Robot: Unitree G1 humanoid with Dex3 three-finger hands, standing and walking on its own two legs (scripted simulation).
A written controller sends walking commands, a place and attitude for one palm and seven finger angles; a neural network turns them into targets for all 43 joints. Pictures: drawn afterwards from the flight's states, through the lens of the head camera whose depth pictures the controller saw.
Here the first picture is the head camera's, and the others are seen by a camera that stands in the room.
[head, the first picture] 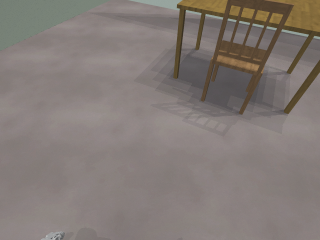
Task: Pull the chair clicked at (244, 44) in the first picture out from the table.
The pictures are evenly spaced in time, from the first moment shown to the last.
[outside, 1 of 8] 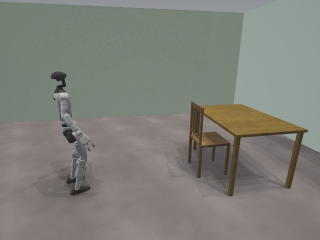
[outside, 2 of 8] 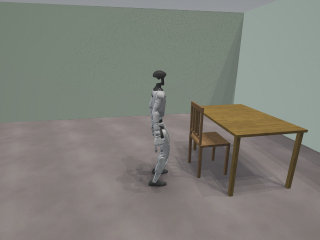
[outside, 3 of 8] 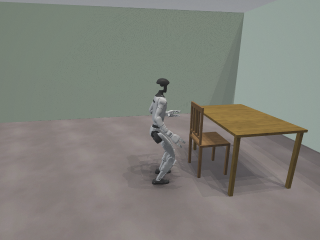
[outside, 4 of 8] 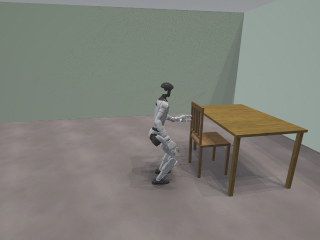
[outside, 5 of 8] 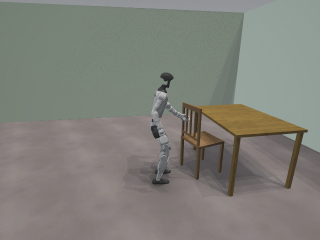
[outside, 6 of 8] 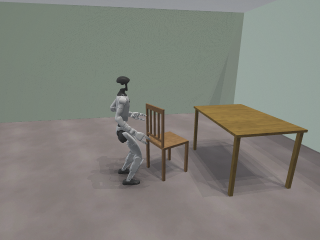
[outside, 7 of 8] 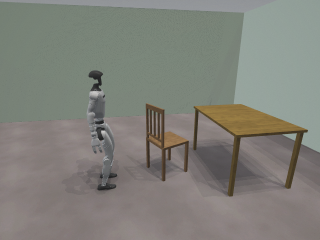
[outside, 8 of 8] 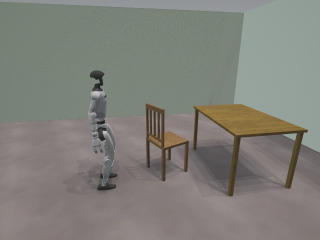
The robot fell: no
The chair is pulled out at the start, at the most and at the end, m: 0.00 0.54 0.54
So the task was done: yes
